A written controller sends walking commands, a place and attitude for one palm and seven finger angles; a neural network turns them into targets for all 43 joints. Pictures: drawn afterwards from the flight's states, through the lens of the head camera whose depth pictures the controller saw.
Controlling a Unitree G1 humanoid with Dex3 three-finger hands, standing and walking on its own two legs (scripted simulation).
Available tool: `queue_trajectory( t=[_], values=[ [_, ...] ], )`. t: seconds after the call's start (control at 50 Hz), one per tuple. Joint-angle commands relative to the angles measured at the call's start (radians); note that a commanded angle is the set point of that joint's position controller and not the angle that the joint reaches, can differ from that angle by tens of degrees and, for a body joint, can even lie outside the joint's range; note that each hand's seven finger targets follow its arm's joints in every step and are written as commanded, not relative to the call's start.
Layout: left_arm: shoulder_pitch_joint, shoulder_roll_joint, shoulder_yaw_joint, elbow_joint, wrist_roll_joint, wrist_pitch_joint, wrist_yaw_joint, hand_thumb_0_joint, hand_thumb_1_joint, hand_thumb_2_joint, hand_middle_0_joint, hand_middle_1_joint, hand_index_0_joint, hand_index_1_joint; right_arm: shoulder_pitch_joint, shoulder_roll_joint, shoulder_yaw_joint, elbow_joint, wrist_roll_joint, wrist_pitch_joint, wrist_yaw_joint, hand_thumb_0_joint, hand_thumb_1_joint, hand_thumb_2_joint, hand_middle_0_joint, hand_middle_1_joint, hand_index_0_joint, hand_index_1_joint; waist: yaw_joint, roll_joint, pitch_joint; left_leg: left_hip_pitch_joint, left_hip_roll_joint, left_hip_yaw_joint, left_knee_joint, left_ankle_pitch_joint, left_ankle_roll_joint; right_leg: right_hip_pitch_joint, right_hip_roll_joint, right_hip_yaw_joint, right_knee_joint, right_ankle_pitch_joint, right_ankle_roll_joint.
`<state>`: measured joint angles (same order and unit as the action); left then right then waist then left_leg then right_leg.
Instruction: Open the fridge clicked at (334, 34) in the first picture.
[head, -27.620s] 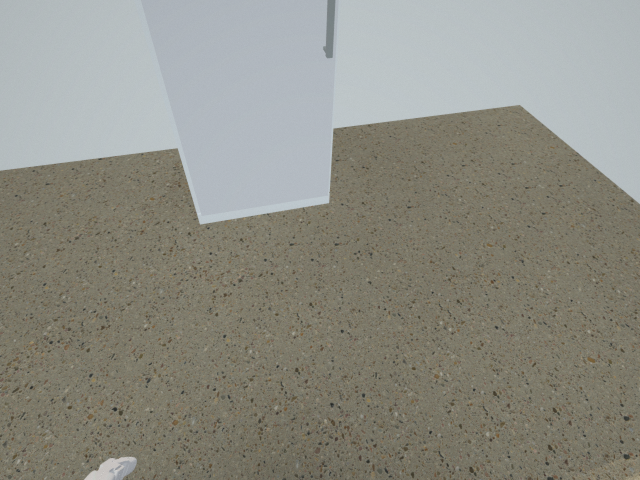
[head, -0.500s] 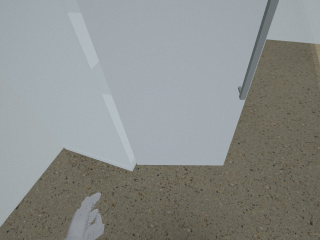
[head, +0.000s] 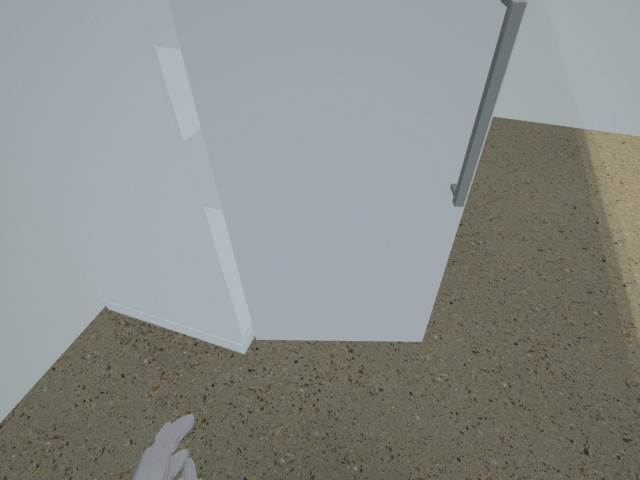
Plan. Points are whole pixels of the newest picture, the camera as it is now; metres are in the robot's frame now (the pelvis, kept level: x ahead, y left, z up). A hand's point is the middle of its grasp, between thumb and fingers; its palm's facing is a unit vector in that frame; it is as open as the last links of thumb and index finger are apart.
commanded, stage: stop stepping back and stand still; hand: right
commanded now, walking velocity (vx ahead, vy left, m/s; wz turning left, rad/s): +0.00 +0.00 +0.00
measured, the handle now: (479, 116) +0.69 -0.23 +0.15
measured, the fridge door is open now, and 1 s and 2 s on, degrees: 72 72 72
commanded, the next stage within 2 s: let the arm hang, fingers relaxed in 0.08 s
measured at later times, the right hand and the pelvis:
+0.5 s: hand out of the picture +0.07 -0.17 -0.17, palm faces +0.03 +0.99 -0.16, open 7.1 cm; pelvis +0.00 +0.01 -0.01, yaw -3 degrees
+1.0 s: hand out of the picture +0.02 -0.20 -0.17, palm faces +0.05 +0.98 -0.22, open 7.4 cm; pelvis +0.01 -0.01 +0.01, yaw -2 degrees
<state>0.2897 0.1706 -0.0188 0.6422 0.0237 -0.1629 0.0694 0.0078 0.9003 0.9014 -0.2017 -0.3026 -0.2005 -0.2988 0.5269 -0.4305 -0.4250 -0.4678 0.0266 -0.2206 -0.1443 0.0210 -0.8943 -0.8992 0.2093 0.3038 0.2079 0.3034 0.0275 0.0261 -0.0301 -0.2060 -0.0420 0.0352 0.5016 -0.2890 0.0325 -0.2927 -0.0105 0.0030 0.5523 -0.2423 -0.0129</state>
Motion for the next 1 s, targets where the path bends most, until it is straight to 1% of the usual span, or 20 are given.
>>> queue_trajectory(
  t=[0.0, 0.06, 0.1, 0.14, 0.16, 0.18, 0.2, 0.24, 0.26, 0.32, 0.34, 0.36, 0.38, 0.4, 0.46, 0.5, 0.54, 0.6, 0.72, 0.98],
  values=[
    [-0.117, 0.159, 0.075, -0.13, -0.017, -0.028, -0.002, 0.0, 0.9, 0.9, -0.2, -0.3, -0.2, -0.3, -0.057, -0.13, -0.089, -0.124, 0.016, -0.053, -0.014, 0.0, -0.9, -0.9, 0.2, 0.3, 0.2, 0.3, -0.023, 0.118, 0.01, -0.027, 0.28, -0.423, -0.285, -0.284, 0.129, -0.145, -0.002, 0.011, 0.191, -0.136, -0.002],
    [-0.129, 0.154, 0.061, -0.124, -0.023, -0.023, -0.002, 0.0, 0.9, 0.9, -0.2, -0.3, -0.2, -0.3, -0.133, -0.136, -0.08, -0.126, 0.015, -0.057, -0.02, 0.0, -0.9, -0.9, 0.2, 0.3, 0.2, 0.3, -0.014, 0.07, 0.027, -0.033, 0.28, -0.314, -0.2, -0.008, 0.124, -0.079, -0.032, 0.023, 0.103, -0.081, -0.006],
    [-0.138, 0.157, 0.058, -0.119, -0.02, -0.028, 0.01, 0.0, 0.9, 0.9, -0.2, -0.3, -0.2, -0.3, -0.13, -0.144, -0.083, -0.143, 0.014, -0.067, -0.021, 0.0, -0.9, -0.9, 0.2, 0.3, 0.2, 0.3, -0.02, -0.015, -0.012, -0.033, 0.169, -0.169, -0.078, 0.113, 0.041, 0.079, -0.04, 0.038, -0.096, 0.092, -0.02],
    [-0.155, 0.173, 0.063, -0.137, -0.025, -0.032, 0.016, 0.0, 0.9, 0.9, -0.2, -0.3, -0.2, -0.3, -0.132, -0.16, -0.092, -0.183, 0.011, -0.073, -0.022, 0.0, -0.9, -0.9, 0.2, 0.3, 0.2, 0.3, -0.035, -0.112, -0.034, -0.04, 0.064, -0.087, -0.005, 0.164, -0.024, 0.134, -0.115, 0.14, -0.138, 0.27, -0.05],
    [-0.157, 0.31, 0.115, 0.069, -0.037, -0.08, -0.072, 0.0, 0.9, 0.9, -0.2, -0.3, -0.2, -0.3, -0.109, 0.057, 0.333, 0.568, -0.05, 0.068, 0.101, 0.0, -0.9, -0.9, 0.2, 0.3, 0.2, 0.3, 0.05, -0.182, 0.035, -0.218, 0.084, 0.028, 0.239, 0.24, -0.035, 0.131, -0.15, 0.219, -0.055, 0.607, -0.075],
    [-0.089, 0.339, 0.125, 0.077, -0.024, 0.027, -0.069, 0.0, 0.9, 0.9, -0.2, -0.3, -0.2, -0.3, -0.161, 0.054, 0.274, 0.589, -0.062, 0.185, 0.125, 0.0, -0.9, -0.9, 0.2, 0.3, 0.2, 0.3, 0.022, -0.183, 0.023, -0.215, 0.069, -0.018, 0.334, -0.067, -0.034, 0.075, -0.229, 0.287, -0.12, 0.912, -0.136],
    [-0.057, 0.299, 0.111, 0.062, -0.007, 0.062, -0.056, 0.0, 0.9, 0.9, -0.2, -0.3, -0.2, -0.3, -0.175, 0.099, 0.292, 0.606, -0.053, 0.22, 0.121, 0.0, -0.9, -0.9, 0.2, 0.3, 0.2, 0.3, 0.024, -0.095, -0.015, -0.263, 0.036, -0.06, 0.473, -0.277, -0.034, 0.098, -0.295, 0.354, -0.128, 0.972, -0.196],
    [-0.053, 0.273, 0.092, 0.045, 0.024, 0.084, -0.044, 0.0, 0.9, 0.9, -0.2, -0.3, -0.2, -0.3, -0.212, 0.125, 0.329, 0.709, -0.051, 0.226, 0.126, 0.0, -0.9, -0.9, 0.2, 0.3, 0.2, 0.3, 0.005, 0.015, -0.06, -0.311, 0.054, -0.129, 0.514, -0.293, -0.04, 0.164, -0.305, 0.364, -0.085, 0.873, -0.25],
    [-0.076, 0.269, 0.088, 0.037, 0.028, 0.093, -0.044, 0.0, 0.9, 0.9, -0.2, -0.3, -0.2, -0.3, -0.239, 0.111, 0.341, 0.772, -0.052, 0.222, 0.128, 0.0, -0.9, -0.9, 0.2, 0.3, 0.2, 0.3, -0.009, 0.031, -0.094, -0.287, 0.055, -0.115, 0.43, -0.252, -0.042, 0.201, -0.281, 0.32, -0.065, 0.844, -0.235],
    [-0.151, 0.267, 0.081, 0.074, 0.013, 0.125, -0.047, 0.0, 0.9, 0.9, -0.2, -0.3, -0.2, -0.3, -0.243, 0.074, 0.355, 0.985, -0.051, 0.226, 0.139, 0.0, -0.9, -0.9, 0.2, 0.3, 0.2, 0.3, -0.059, -0.053, -0.091, -0.006, 0.046, -0.055, 0.113, -0.035, -0.046, 0.037, -0.17, 0.187, -0.081, 0.49, -0.139],
    [-0.165, 0.241, 0.074, 0.087, 0.005, 0.133, -0.049, 0.0, 0.9, 0.9, -0.2, -0.3, -0.2, -0.3, -0.226, 0.046, 0.353, 1.049, -0.054, 0.224, 0.138, 0.0, -0.9, -0.9, 0.2, 0.3, 0.2, 0.3, -0.071, -0.05, -0.08, 0.098, 0.062, -0.095, -0.009, 0.082, -0.039, -0.044, -0.108, 0.152, -0.052, 0.305, -0.089],
    [-0.141, 0.186, 0.064, 0.098, -0.002, 0.142, -0.053, 0.0, 0.9, 0.9, -0.2, -0.3, -0.2, -0.3, -0.231, 0.006, 0.355, 1.096, -0.062, 0.22, 0.133, 0.0, -0.9, -0.9, 0.2, 0.3, 0.2, 0.3, -0.055, 0.041, -0.057, 0.106, 0.152, -0.234, -0.103, 0.121, -0.005, -0.103, -0.015, 0.097, -0.007, 0.085, -0.033],
    [-0.11, 0.15, 0.058, 0.119, -0.005, 0.152, -0.058, 0.0, 0.9, 0.9, -0.2, -0.3, -0.2, -0.3, -0.264, -0.004, 0.366, 1.136, -0.06, 0.221, 0.134, 0.0, -0.9, -0.9, 0.2, 0.3, 0.2, 0.3, -0.019, 0.034, -0.008, -0.02, 0.275, -0.341, -0.184, 0.05, 0.058, -0.071, 0.033, 0.035, 0.035, -0.117, -0.006],
    [-0.064, 0.152, 0.058, 0.152, -0.001, 0.165, -0.063, 0.0, 0.9, 0.9, -0.2, -0.3, -0.2, -0.3, -0.323, -0.016, 0.378, 1.167, -0.057, 0.228, 0.139, 0.0, -0.9, -0.9, 0.2, 0.3, 0.2, 0.3, 0.022, -0.062, 0.014, -0.159, 0.286, -0.321, -0.209, -0.172, 0.084, 0.025, 0.037, 0.027, 0.042, -0.164, -0.01],
    [-0.04, 0.15, 0.059, 0.228, 0.003, 0.179, -0.048, 0.0, 0.9, 0.9, -0.2, -0.3, -0.2, -0.3, -0.376, 0.035, 0.388, 1.276, -0.05, 0.224, 0.132, 0.0, -0.9, -0.9, 0.2, 0.3, 0.2, 0.3, 0.025, 0.088, 0.065, -0.225, 0.194, -0.281, -0.248, -0.175, 0.075, 0.094, 0.012, 0.037, 0.045, -0.029, -0.01],
    [-0.025, 0.135, 0.058, 0.268, 0.007, 0.169, -0.043, 0.0, 0.9, 0.9, -0.2, -0.3, -0.2, -0.3, -0.351, 0.079, 0.375, 1.329, -0.048, 0.22, 0.128, 0.0, -0.9, -0.9, 0.2, 0.3, 0.2, 0.3, 0.017, -0.1, 0.029, -0.164, 0.154, -0.217, -0.177, -0.058, 0.051, 0.114, -0.024, 0.084, -0.049, 0.043, -0.017],
    [-0.049, 0.14, 0.05, 0.295, 0.005, 0.162, -0.037, 0.0, 0.9, 0.9, -0.2, -0.3, -0.2, -0.3, -0.307, 0.091, 0.383, 1.391, -0.039, 0.222, 0.129, 0.0, -0.9, -0.9, 0.2, 0.3, 0.2, 0.3, -0.017, -0.186, 0.02, -0.048, 0.109, -0.162, -0.135, 0.035, 0.022, 0.04, -0.066, 0.138, -0.131, 0.059, -0.028],
    [-0.027, 0.16, 0.054, 0.334, -0.002, 0.156, -0.031, 0.0, 0.9, 0.9, -0.2, -0.3, -0.2, -0.3, -0.286, 0.091, 0.389, 1.457, -0.036, 0.218, 0.127, 0.0, -0.9, -0.9, 0.2, 0.3, 0.2, 0.3, -0.027, -0.071, -0.011, 0.038, 0.114, -0.14, -0.138, 0.118, 0.015, 0.04, -0.075, 0.135, -0.152, 0.088, -0.027],
    [0.017, 0.144, 0.054, 0.398, -0.004, 0.162, -0.029, 0.0, 0.9, 0.9, -0.2, -0.3, -0.2, -0.3, -0.276, 0.099, 0.395, 1.529, -0.037, 0.221, 0.123, 0.0, -0.9, -0.9, 0.2, 0.3, 0.2, 0.3, -0.024, -0.024, 0.068, 0.007, 0.113, -0.136, -0.173, 0.031, 0.012, 0.026, -0.072, 0.128, -0.192, 0.019, -0.03],
    [0.007, 0.114, 0.05, 0.43, -0.003, 0.155, -0.03, 0.0, 0.9, 0.9, -0.2, -0.3, -0.2, -0.3, -0.265, 0.131, 0.395, 1.56, -0.042, 0.218, 0.116, 0.0, -0.9, -0.9, 0.2, 0.3, 0.2, 0.3, -0.025, -0.043, 0.076, -0.013, 0.113, -0.126, -0.148, 0.072, 0.002, 0.044, -0.076, 0.126, -0.212, 0.046, -0.031]
  ],
)
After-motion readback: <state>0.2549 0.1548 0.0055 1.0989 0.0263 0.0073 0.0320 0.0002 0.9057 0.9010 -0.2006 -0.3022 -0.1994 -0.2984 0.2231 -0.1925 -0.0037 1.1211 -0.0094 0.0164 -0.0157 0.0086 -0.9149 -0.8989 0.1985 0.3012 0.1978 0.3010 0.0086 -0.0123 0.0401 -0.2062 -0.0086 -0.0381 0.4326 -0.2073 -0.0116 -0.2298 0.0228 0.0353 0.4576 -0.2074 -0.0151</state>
